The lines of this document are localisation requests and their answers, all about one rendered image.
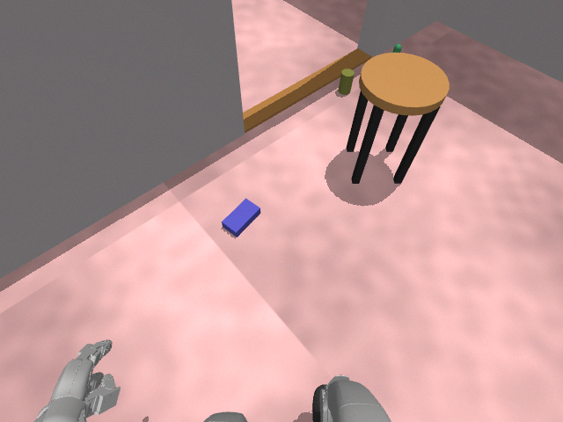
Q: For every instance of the left robot hand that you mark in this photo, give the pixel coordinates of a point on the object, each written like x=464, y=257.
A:
x=77, y=380

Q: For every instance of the left robot arm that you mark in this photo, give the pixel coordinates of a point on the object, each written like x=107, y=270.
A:
x=64, y=409

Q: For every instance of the stool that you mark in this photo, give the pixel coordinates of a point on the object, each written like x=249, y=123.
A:
x=398, y=83

